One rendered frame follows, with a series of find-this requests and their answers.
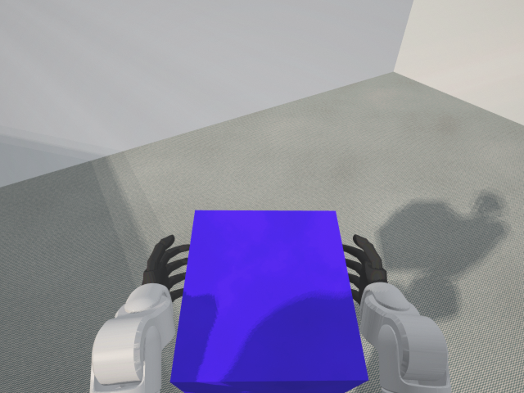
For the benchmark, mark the robot left forearm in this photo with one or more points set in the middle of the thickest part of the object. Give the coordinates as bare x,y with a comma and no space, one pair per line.
126,355

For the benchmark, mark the robot right hand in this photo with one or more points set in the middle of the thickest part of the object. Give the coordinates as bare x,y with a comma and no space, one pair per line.
370,267

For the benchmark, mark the robot left hand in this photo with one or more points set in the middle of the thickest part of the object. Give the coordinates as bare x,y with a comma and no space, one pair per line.
158,270

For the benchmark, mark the robot right forearm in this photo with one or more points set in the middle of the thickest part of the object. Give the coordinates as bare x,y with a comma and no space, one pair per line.
412,351

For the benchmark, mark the carton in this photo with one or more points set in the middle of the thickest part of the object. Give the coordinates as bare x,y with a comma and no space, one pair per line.
267,306

